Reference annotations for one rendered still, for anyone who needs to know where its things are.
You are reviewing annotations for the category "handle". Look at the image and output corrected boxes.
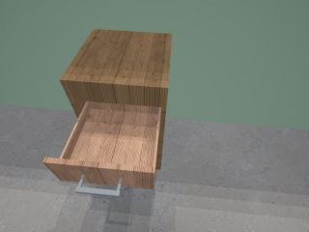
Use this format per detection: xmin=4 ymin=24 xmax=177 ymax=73
xmin=75 ymin=174 xmax=123 ymax=198

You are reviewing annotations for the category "drawer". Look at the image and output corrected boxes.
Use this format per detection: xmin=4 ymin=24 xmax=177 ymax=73
xmin=42 ymin=101 xmax=161 ymax=189

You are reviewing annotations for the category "cabinet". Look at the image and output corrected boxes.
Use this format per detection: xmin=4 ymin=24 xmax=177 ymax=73
xmin=59 ymin=29 xmax=172 ymax=170

